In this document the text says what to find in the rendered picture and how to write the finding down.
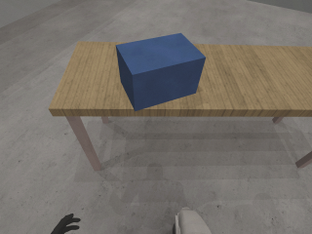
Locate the robot left hand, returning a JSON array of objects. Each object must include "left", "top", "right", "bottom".
[{"left": 51, "top": 214, "right": 81, "bottom": 234}]

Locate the carton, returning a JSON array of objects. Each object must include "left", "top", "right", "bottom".
[{"left": 115, "top": 33, "right": 206, "bottom": 111}]

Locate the robot right thigh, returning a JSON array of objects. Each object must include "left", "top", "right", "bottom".
[{"left": 175, "top": 210, "right": 212, "bottom": 234}]

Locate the table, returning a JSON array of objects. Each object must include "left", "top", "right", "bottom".
[{"left": 48, "top": 41, "right": 312, "bottom": 172}]

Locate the right robot shin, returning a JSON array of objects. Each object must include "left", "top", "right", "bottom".
[{"left": 180, "top": 207, "right": 190, "bottom": 211}]

